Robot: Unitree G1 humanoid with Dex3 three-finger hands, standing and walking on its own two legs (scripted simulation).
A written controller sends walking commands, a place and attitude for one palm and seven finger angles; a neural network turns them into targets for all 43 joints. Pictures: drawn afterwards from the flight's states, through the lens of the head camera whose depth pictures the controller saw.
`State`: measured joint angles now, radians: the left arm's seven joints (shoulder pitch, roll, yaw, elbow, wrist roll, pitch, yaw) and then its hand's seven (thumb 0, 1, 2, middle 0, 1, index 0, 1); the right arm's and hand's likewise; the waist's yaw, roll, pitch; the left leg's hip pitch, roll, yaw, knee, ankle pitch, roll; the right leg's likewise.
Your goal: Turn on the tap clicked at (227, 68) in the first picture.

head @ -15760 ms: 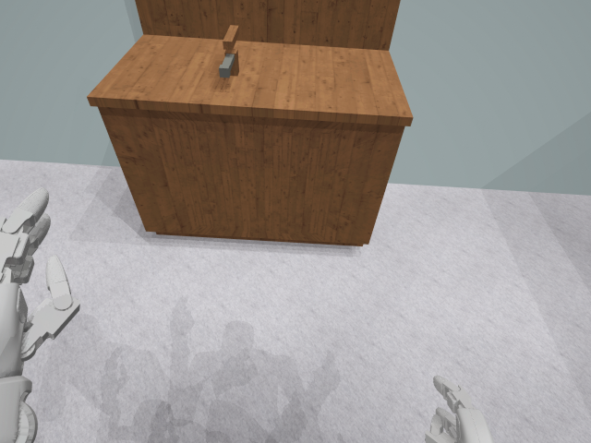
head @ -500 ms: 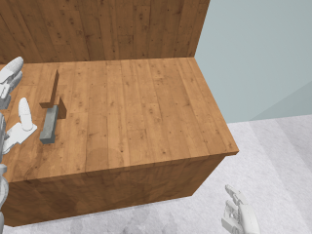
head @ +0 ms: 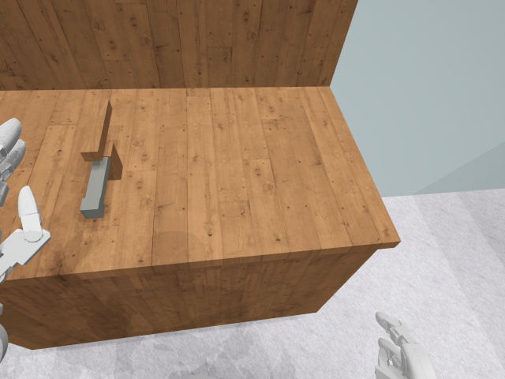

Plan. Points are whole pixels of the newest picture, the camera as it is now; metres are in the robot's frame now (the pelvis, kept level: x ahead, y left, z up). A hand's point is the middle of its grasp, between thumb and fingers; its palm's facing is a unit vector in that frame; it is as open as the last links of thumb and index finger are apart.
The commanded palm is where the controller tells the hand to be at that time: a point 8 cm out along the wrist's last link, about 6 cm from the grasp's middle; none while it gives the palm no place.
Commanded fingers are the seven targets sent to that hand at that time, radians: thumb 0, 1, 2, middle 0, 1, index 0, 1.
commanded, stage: come to a stop and stand still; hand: left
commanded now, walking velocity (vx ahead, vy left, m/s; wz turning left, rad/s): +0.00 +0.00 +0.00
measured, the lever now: (93, 208) +0.34 +0.32 +0.01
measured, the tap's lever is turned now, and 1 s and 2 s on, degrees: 0 0 0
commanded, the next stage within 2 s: look again from close up in 0.42 s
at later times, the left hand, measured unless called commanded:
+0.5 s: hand (44, 250) +0.20 +0.25 +0.17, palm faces +0.38 -0.86 -0.33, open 7.4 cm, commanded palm +0.14 +0.28 +0.18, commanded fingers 0.00 0.90 0.90 -0.20 -0.30 -0.20 -0.30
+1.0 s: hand (33, 235) +0.21 +0.26 +0.18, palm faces +0.40 -0.80 -0.45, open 7.4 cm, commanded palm +0.15 +0.27 +0.18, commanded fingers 0.00 0.90 0.90 -0.20 -0.30 -0.20 -0.30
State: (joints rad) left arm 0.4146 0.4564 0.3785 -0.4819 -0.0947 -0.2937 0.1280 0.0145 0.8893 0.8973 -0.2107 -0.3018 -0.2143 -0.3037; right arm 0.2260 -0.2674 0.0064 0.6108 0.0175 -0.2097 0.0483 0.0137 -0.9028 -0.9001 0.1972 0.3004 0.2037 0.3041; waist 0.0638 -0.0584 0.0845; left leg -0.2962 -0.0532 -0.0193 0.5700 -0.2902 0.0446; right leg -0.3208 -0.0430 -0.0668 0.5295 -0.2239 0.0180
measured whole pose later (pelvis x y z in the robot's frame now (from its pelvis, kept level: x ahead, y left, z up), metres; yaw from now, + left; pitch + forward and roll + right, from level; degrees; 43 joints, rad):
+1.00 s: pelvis -0.01 -0.01 +0.01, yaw +0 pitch +0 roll -1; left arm 0.31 0.47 0.39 -0.40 -0.05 -0.27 0.05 0.01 0.89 0.90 -0.21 -0.30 -0.21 -0.30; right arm 0.19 -0.21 0.00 0.60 0.02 -0.21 0.01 0.01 -0.90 -0.90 0.20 0.30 0.20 0.30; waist 0.10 -0.04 0.07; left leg -0.26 -0.05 -0.03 0.50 -0.24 0.04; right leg -0.28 -0.03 -0.07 0.46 -0.17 0.01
